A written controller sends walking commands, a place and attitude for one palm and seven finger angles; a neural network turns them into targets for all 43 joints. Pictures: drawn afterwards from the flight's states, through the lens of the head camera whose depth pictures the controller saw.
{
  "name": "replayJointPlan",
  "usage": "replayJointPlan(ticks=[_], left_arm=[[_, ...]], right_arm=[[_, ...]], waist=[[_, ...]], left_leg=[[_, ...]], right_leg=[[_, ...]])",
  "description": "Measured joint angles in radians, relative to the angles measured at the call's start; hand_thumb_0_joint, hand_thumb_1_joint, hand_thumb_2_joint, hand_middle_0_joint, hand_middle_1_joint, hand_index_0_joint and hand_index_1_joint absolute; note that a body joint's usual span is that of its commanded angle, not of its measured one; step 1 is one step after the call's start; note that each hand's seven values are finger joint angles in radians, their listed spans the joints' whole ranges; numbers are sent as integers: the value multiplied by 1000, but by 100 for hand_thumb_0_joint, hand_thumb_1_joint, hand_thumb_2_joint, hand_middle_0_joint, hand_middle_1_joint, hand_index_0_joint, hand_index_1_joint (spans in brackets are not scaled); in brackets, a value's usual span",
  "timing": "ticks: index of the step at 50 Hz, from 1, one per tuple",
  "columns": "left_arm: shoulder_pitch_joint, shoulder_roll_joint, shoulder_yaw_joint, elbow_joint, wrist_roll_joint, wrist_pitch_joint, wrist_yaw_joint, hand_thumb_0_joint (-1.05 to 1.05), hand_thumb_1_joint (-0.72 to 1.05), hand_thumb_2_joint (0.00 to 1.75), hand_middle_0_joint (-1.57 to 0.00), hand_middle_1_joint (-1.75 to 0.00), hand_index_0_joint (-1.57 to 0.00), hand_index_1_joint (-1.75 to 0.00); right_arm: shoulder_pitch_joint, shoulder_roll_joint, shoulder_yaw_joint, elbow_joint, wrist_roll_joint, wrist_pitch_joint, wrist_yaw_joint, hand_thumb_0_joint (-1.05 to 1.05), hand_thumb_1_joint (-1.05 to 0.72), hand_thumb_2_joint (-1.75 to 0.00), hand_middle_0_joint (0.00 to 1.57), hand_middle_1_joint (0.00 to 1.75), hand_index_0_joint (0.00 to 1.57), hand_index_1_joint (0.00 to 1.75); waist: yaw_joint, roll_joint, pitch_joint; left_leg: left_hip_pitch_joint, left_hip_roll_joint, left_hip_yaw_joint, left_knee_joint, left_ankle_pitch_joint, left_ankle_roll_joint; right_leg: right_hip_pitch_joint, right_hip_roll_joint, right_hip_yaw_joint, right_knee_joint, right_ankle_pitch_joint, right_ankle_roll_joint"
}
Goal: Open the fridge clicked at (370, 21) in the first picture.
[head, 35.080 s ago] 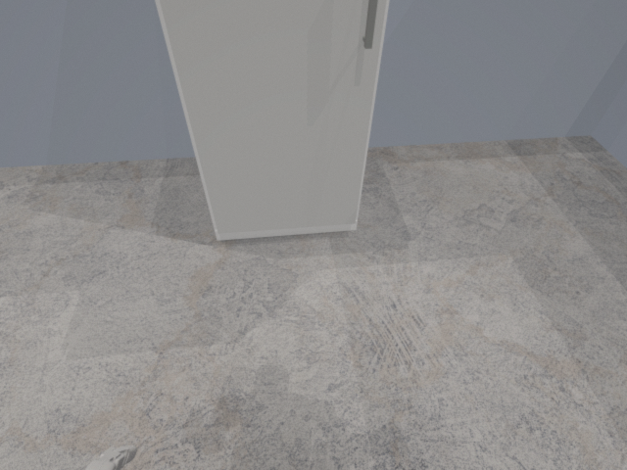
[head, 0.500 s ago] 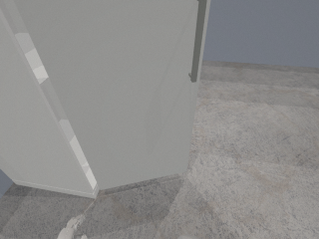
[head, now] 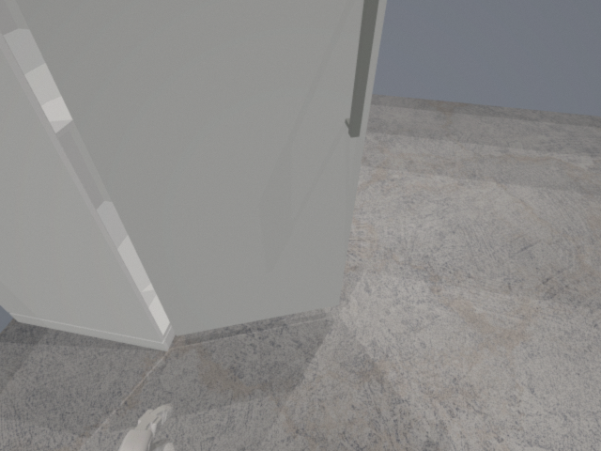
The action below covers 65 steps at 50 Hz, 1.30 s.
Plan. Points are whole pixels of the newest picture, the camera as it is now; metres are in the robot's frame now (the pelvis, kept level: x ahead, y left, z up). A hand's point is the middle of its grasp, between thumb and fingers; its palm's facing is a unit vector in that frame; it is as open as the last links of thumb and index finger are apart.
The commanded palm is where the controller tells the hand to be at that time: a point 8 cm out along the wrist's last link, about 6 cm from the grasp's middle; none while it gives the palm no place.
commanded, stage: let the arm hang, fingers relaxed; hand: right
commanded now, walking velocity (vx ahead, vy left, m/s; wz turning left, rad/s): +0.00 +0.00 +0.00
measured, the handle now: (359, 61) +0.72 -0.08 +0.22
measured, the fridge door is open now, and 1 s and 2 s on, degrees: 67 67 67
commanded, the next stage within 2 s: look to check the result in 1.12 s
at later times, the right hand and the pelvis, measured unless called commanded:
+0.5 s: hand out of the picture +0.09 -0.19 -0.17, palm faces +0.07 +0.97 -0.21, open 7.1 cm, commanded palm none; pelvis +0.04 +0.01 +0.00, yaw -4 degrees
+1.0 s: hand out of the picture +0.09 -0.19 -0.16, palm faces +0.04 +0.98 -0.20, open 7.3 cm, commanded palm none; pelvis +0.06 -0.01 +0.01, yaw -2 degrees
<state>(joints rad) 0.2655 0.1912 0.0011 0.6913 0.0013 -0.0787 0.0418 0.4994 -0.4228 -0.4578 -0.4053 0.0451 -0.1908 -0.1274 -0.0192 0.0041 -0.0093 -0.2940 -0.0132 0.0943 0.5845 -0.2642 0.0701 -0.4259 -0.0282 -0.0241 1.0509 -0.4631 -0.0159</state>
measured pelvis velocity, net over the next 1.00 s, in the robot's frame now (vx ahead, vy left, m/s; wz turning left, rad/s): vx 0.06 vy -0.01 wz -0.04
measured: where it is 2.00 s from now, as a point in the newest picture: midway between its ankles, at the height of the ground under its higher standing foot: outside the picture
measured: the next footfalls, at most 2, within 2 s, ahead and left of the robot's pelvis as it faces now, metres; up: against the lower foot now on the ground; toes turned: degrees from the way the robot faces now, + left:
right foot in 0.10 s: +0.05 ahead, -0.09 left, +0.00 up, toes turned -5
left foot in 0.28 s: +0.09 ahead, +0.12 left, +0.00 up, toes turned -3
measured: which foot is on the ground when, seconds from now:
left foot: down 0.00-0.08, up 0.10-0.26, down 0.28-1.00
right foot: up 0.00-0.08, down 0.10-1.00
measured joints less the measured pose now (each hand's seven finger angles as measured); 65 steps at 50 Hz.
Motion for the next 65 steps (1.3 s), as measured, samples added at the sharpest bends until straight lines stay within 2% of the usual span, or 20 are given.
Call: replayJointPlan(ticks=[1,3,5,7,9,11,13,14,15,17,19,21,23,26,31,37,46,65], left_arm=[[4,0,-2,1,3,-1,4,2,90,90,-21,-30,-20,-30],[13,17,16,14,16,-14,-29,2,91,90,-21,-30,-20,-30],[10,62,24,-5,30,21,-47,2,90,90,-21,-30,-20,-30],[-25,65,22,14,45,57,-44,1,91,90,-21,-30,-20,-30],[-34,51,9,31,58,75,-40,1,91,90,-21,-30,-20,-30],[-30,38,-5,50,64,78,-34,1,91,90,-21,-30,-20,-30],[-18,29,-17,71,58,81,-33,1,91,90,-21,-30,-20,-30],[-11,22,-17,83,50,84,-35,1,91,90,-21,-30,-20,-30],[-9,19,-10,101,42,91,-35,1,91,90,-21,-30,-20,-30],[-2,21,6,142,33,106,-37,1,91,90,-21,-30,-20,-30],[-1,19,17,171,32,117,-36,1,91,90,-20,-30,-20,-30],[-3,11,24,186,28,116,-33,1,91,90,-20,-30,-20,-30],[6,7,25,192,23,101,-33,1,91,90,-20,-30,-20,-30],[6,-11,16,228,28,92,-23,1,91,90,-20,-30,-19,-30],[-3,-19,3,280,26,85,-11,1,92,90,-20,-30,-20,-30],[-21,-9,1,328,21,80,-12,1,93,90,-20,-30,-20,-30],[-20,-18,-4,385,20,75,-9,1,92,90,-20,-30,-20,-30],[34,-58,-8,445,18,72,1,1,91,90,-20,-30,-20,-30]], right_arm=[[4,23,9,9,0,8,-3,1,-89,-89,21,30,21,30],[-55,59,72,133,-42,34,22,1,-89,-90,20,30,21,30],[-131,99,154,319,-60,118,59,1,-89,-90,20,30,20,30],[-196,128,227,554,-72,202,89,1,-90,-90,19,30,19,30],[-231,161,302,768,-77,259,116,1,-90,-90,19,30,19,30],[-246,207,374,927,-75,283,139,1,-91,-90,19,30,19,30],[-231,248,439,1026,-71,272,156,2,-91,-89,19,30,19,30],[-215,264,458,1061,-64,251,156,1,-91,-89,20,30,20,30],[-217,284,441,1081,-44,221,142,-1,-94,-89,20,30,20,30],[-237,285,446,1123,-52,192,132,-6,-98,-89,21,30,21,30],[-242,273,448,1167,-69,187,127,-7,-99,-89,21,30,21,30],[-242,255,440,1212,-75,191,118,-6,-98,-89,21,30,21,30],[-241,237,433,1254,-69,199,112,-5,-96,-89,21,30,21,30],[-258,211,426,1317,-58,213,109,-3,-94,-89,21,30,21,30],[-271,202,440,1387,-53,208,112,0,-92,-89,20,30,20,30],[-278,218,457,1448,-53,196,109,1,-91,-89,20,30,20,30],[-290,251,467,1497,-51,187,105,1,-91,-89,20,30,20,30],[-265,267,459,1540,-49,192,97,1,-91,-89,20,30,20,30]], waist=[[-1,12,-6],[13,15,-27],[33,-34,-37],[54,-24,-10],[75,0,6],[87,14,27],[78,30,48],[66,47,53],[54,40,66],[37,7,82],[26,-6,79],[27,-4,74],[35,-12,67],[27,4,66],[14,-9,56],[17,-29,44],[25,-19,40],[30,-14,62]], left_leg=[[6,4,-4,-12,1,-3],[-16,41,43,19,-18,-12],[-107,37,53,182,-152,-36],[-215,36,-32,424,-233,-53],[-272,38,-86,543,-235,-70],[-255,44,-98,473,-235,-84],[-171,46,-105,237,-129,-87],[-152,46,-119,175,-75,-76],[-151,34,-107,177,-68,-66],[-120,12,-70,144,-70,-52],[-91,0,-62,87,-52,-47],[-66,-4,-67,36,-29,-47],[-51,-13,-65,13,-21,-54],[-18,-2,-80,-23,-12,-68],[41,7,-97,-107,21,-72],[82,13,-108,-146,29,-78],[115,16,-115,-161,25,-81],[132,23,-123,-164,26,-87]], right_leg=[[11,-4,-16,-57,15,-3],[33,-16,-45,-225,71,4],[26,-32,-8,-346,156,-11],[-18,-9,-17,-273,136,-6],[-17,8,-29,-280,118,3],[-1,10,-26,-317,132,18],[9,2,-26,-326,134,35],[2,7,-27,-307,108,38],[-9,7,-1,-275,52,35],[-21,10,37,-204,-21,24],[-16,21,30,-164,-25,19],[30,28,9,-235,13,14],[113,26,6,-411,127,4],[158,41,-8,-471,124,-24],[226,52,-23,-567,159,-31],[278,61,-32,-626,174,-35],[319,64,-38,-655,176,-37],[343,72,-45,-669,181,-45]])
